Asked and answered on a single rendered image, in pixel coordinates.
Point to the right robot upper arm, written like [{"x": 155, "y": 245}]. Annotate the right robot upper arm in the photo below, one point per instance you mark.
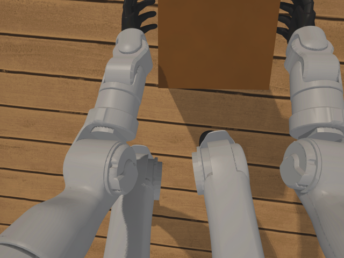
[{"x": 314, "y": 168}]

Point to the robot left forearm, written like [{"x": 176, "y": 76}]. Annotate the robot left forearm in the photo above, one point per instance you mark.
[{"x": 114, "y": 116}]

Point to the robot right shin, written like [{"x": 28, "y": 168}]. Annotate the robot right shin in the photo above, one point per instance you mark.
[{"x": 238, "y": 153}]

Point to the robot left shin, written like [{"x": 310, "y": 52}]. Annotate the robot left shin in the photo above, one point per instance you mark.
[{"x": 142, "y": 149}]

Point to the robot right forearm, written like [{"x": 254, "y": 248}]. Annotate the robot right forearm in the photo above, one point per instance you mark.
[{"x": 316, "y": 91}]

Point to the right robot hand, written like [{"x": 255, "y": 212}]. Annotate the right robot hand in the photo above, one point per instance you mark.
[{"x": 302, "y": 14}]

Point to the left robot upper arm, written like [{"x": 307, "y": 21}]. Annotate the left robot upper arm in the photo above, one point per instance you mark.
[{"x": 96, "y": 172}]

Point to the left robot hand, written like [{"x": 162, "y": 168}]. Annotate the left robot hand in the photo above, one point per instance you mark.
[{"x": 131, "y": 17}]

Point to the robot shin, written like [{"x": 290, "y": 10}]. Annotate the robot shin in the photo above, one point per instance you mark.
[
  {"x": 238, "y": 153},
  {"x": 142, "y": 149}
]

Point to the carton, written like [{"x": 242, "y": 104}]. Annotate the carton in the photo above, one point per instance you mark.
[{"x": 216, "y": 44}]

